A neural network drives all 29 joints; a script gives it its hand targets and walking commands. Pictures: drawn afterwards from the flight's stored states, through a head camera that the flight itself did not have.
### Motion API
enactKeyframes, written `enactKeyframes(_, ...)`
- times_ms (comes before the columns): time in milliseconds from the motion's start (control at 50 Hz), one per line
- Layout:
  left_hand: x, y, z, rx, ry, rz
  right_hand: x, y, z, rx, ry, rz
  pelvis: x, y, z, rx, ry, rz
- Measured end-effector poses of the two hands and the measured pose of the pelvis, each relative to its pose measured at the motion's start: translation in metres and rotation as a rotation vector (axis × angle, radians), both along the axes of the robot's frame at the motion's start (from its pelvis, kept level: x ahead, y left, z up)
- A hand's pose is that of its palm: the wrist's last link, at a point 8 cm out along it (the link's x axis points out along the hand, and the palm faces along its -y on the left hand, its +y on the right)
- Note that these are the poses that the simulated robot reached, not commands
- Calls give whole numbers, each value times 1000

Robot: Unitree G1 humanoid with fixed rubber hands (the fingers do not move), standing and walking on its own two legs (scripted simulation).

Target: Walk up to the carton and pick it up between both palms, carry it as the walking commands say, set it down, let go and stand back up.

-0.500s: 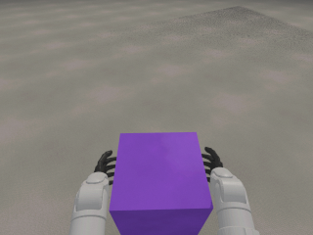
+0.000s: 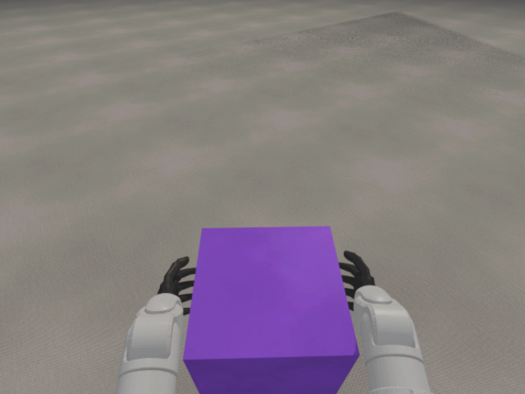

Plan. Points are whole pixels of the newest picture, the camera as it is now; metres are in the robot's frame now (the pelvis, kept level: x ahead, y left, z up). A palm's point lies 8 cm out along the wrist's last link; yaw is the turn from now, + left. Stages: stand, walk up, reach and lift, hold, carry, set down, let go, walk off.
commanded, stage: hold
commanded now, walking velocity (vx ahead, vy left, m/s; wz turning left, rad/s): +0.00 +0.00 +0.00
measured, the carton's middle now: (267, 320) +0.28 +0.00 -0.03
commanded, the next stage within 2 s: carry in 0.08 s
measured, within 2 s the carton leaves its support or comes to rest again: neither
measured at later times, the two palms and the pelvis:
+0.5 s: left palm (198, 351) +0.19 +0.09 +0.05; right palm (429, 374) +0.16 -0.20 +0.04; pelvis -0.09 -0.02 -0.03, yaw -8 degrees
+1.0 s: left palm out of the picture -0.05 +0.16 +0.06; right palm out of the picture -0.08 -0.14 +0.06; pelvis -0.31 +0.04 -0.01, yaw -7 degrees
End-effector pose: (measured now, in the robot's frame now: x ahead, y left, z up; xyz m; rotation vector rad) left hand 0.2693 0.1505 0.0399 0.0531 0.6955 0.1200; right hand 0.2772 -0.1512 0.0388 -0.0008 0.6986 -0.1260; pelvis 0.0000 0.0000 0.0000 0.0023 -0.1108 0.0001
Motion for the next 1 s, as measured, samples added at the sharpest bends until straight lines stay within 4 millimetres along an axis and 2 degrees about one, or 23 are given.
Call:
enactKeyframes(120, 0, -1, -2, -5, -5, 7, 0, -1, -2, -4, -5, 1, -4, -1, -4, -3, 38, -4)
enactKeyframes(220, 0, -5, 0, -27, -51, -1, -6, -5, 3, -11, -52, -20, -19, 2, -16, -9, 93, -21)
enactKeyframes(280, -9, -8, -1, -41, -58, -10, -20, -8, 6, -4, -60, -51, -32, 3, -22, 12, 110, -45)
enactKeyframes(360, -30, -19, 1, -52, -32, -34, -53, -18, 4, 29, -35, -111, -53, 0, -23, 4, 124, -92)
enactKeyframes(440, -57, -39, 12, -68, -28, -36, -89, -36, 7, 67, -34, -157, -75, -10, -25, -6, 144, -121)
enactKeyframes(500, -77, -56, 11, -51, -19, -66, -116, -53, 4, 82, -26, -185, -95, -18, -31, 13, 148, -133)
enactKeyframes(540, -94, -65, 11, -29, 21, -91, -139, -61, 1, 101, 14, -215, -110, -18, -26, 22, 141, -136)
enactKeyframes(600, -119, -71, 18, -5, 56, -115, -171, -66, 4, 129, 47, -253, -132, -16, -17, 47, 143, -145)
enactKeyframes(660, -140, -71, 29, -4, 44, -122, -194, -65, 15, 131, 33, -259, -154, -13, -12, 68, 153, -145)
enactKeyframes(740, -169, -61, 40, -18, 11, -114, -221, -56, 28, 121, -1, -247, -184, -6, -12, 77, 170, -139)
enactKeyframes(820, -208, -41, 34, -47, 9, -90, -253, -37, 30, 91, -3, -218, -221, 6, -17, 79, 179, -130)
enactKeyframes(900, -258, -13, 17, -76, 39, -64, -295, -11, 22, 49, 27, -185, -264, 24, -25, 79, 159, -140)
enactKeyframes(1000, -318, 10, 16, -75, 108, -48, -352, 12, 21, 35, 98, -167, -310, 37, -10, -13, 130, -129)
